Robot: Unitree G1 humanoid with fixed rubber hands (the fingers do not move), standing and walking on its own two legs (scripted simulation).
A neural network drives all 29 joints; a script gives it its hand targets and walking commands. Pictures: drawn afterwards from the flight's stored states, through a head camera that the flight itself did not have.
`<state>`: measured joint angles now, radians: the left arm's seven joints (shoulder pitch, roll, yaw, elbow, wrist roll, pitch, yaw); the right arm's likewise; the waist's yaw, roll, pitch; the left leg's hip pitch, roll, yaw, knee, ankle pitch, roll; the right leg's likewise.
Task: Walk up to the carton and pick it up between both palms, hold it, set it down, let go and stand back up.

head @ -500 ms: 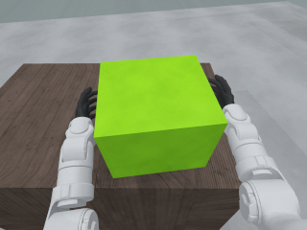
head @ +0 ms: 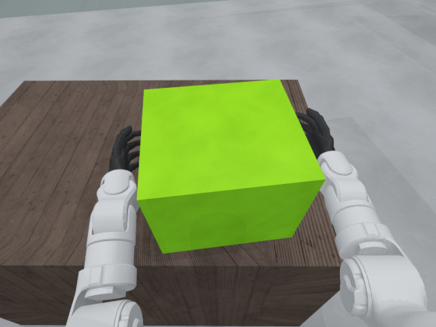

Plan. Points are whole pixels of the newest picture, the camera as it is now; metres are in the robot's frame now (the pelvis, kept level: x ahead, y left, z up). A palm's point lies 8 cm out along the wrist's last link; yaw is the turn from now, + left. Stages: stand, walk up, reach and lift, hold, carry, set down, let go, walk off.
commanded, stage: set down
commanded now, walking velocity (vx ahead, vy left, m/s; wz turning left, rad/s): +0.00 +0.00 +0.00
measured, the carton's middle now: (221, 166) +0.42 +0.01 +0.06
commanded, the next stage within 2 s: none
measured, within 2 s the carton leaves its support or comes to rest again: rests again in 1.62 s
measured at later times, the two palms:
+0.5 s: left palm (126, 178) +0.38 +0.19 +0.08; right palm (311, 153) +0.43 -0.17 +0.09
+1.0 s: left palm (129, 186) +0.38 +0.19 +0.06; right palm (308, 156) +0.44 -0.17 +0.07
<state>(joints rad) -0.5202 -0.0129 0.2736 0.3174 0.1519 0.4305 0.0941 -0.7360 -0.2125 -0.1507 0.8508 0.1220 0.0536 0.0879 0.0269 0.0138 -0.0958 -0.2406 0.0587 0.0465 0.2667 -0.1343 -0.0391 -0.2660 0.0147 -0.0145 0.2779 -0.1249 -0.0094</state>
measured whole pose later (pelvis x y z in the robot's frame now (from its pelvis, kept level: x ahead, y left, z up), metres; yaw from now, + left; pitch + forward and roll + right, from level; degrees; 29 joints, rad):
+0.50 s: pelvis +0.01 +0.00 +0.00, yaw +0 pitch +7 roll +0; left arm -0.52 -0.04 0.28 0.47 0.16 0.28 0.12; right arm -0.75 -0.21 -0.23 1.00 0.02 -0.08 0.13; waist 0.06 0.01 -0.08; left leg -0.24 0.06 0.05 0.27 -0.15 -0.04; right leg -0.27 0.02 -0.02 0.28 -0.14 -0.01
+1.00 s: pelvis +0.02 +0.00 +0.00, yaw +0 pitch +8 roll +0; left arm -0.51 -0.04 0.29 0.59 0.16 0.13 0.12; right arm -0.76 -0.21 -0.23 1.08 0.01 -0.18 0.13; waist 0.07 0.01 -0.07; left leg -0.24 0.07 0.05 0.27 -0.16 -0.05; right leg -0.27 0.02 -0.02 0.28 -0.15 -0.02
